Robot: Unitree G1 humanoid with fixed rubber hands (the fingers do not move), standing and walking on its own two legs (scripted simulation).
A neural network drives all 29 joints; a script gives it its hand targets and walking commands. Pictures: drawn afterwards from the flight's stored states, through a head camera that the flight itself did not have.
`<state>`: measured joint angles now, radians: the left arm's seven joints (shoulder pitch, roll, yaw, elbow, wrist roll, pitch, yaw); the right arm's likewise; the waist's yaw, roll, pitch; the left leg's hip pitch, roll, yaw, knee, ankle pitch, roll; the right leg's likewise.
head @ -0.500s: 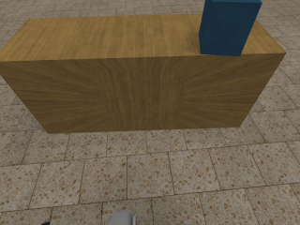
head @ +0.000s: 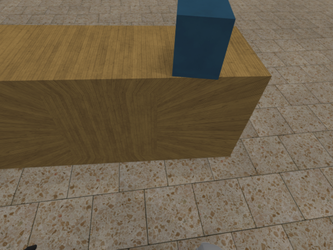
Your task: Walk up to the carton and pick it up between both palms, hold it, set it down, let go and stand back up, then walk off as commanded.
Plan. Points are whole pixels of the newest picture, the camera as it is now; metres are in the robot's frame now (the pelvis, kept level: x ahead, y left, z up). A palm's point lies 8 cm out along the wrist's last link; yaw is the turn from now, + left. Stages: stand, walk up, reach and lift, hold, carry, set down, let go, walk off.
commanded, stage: walk up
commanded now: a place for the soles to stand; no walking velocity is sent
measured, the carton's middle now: (198, 38) +0.89 -0.13 +0.07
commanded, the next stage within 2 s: none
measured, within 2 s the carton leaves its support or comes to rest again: neither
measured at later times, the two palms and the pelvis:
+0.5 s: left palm (107, 231) +0.20 +0.16 -0.09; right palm out of the picture +0.15 -0.52 -0.04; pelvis +0.12 -0.17 +0.02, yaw +1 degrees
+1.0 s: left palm (125, 249) +0.16 +0.11 -0.08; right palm out of the picture +0.33 -0.53 -0.09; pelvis +0.16 -0.23 +0.02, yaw +8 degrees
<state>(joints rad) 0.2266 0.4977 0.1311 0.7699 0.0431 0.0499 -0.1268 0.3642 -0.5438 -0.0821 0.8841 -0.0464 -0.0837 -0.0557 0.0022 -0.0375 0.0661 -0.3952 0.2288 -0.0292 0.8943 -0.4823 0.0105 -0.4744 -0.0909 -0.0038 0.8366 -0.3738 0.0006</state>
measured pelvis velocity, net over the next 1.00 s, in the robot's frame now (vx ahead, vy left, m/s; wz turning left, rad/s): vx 0.16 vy -0.23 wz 0.14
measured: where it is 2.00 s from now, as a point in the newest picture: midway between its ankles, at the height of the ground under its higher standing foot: outside the picture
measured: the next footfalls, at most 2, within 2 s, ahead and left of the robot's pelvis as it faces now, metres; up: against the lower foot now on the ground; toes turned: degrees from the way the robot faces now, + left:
left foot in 0.24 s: +0.17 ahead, +0.02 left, +0.00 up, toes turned +6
right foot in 0.56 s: +0.25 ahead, -0.35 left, +0.00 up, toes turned +6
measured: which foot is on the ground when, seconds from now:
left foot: up 0.00-0.22, down 0.24-0.54, up 0.56-0.98, down 1.00-1.00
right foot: down 0.00-0.24, up 0.26-0.54, down 0.56-1.00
